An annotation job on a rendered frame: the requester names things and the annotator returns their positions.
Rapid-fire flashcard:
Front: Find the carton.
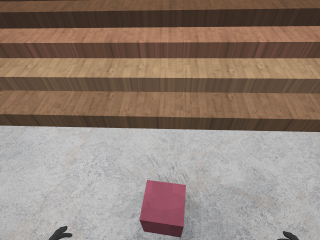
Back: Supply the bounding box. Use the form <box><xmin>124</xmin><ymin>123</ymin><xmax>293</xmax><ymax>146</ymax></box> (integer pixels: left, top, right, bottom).
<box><xmin>139</xmin><ymin>180</ymin><xmax>186</xmax><ymax>238</ymax></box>

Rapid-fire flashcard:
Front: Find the robot left hand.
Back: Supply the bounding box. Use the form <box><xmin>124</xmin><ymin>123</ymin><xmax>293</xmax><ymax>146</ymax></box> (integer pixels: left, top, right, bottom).
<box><xmin>48</xmin><ymin>226</ymin><xmax>73</xmax><ymax>240</ymax></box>

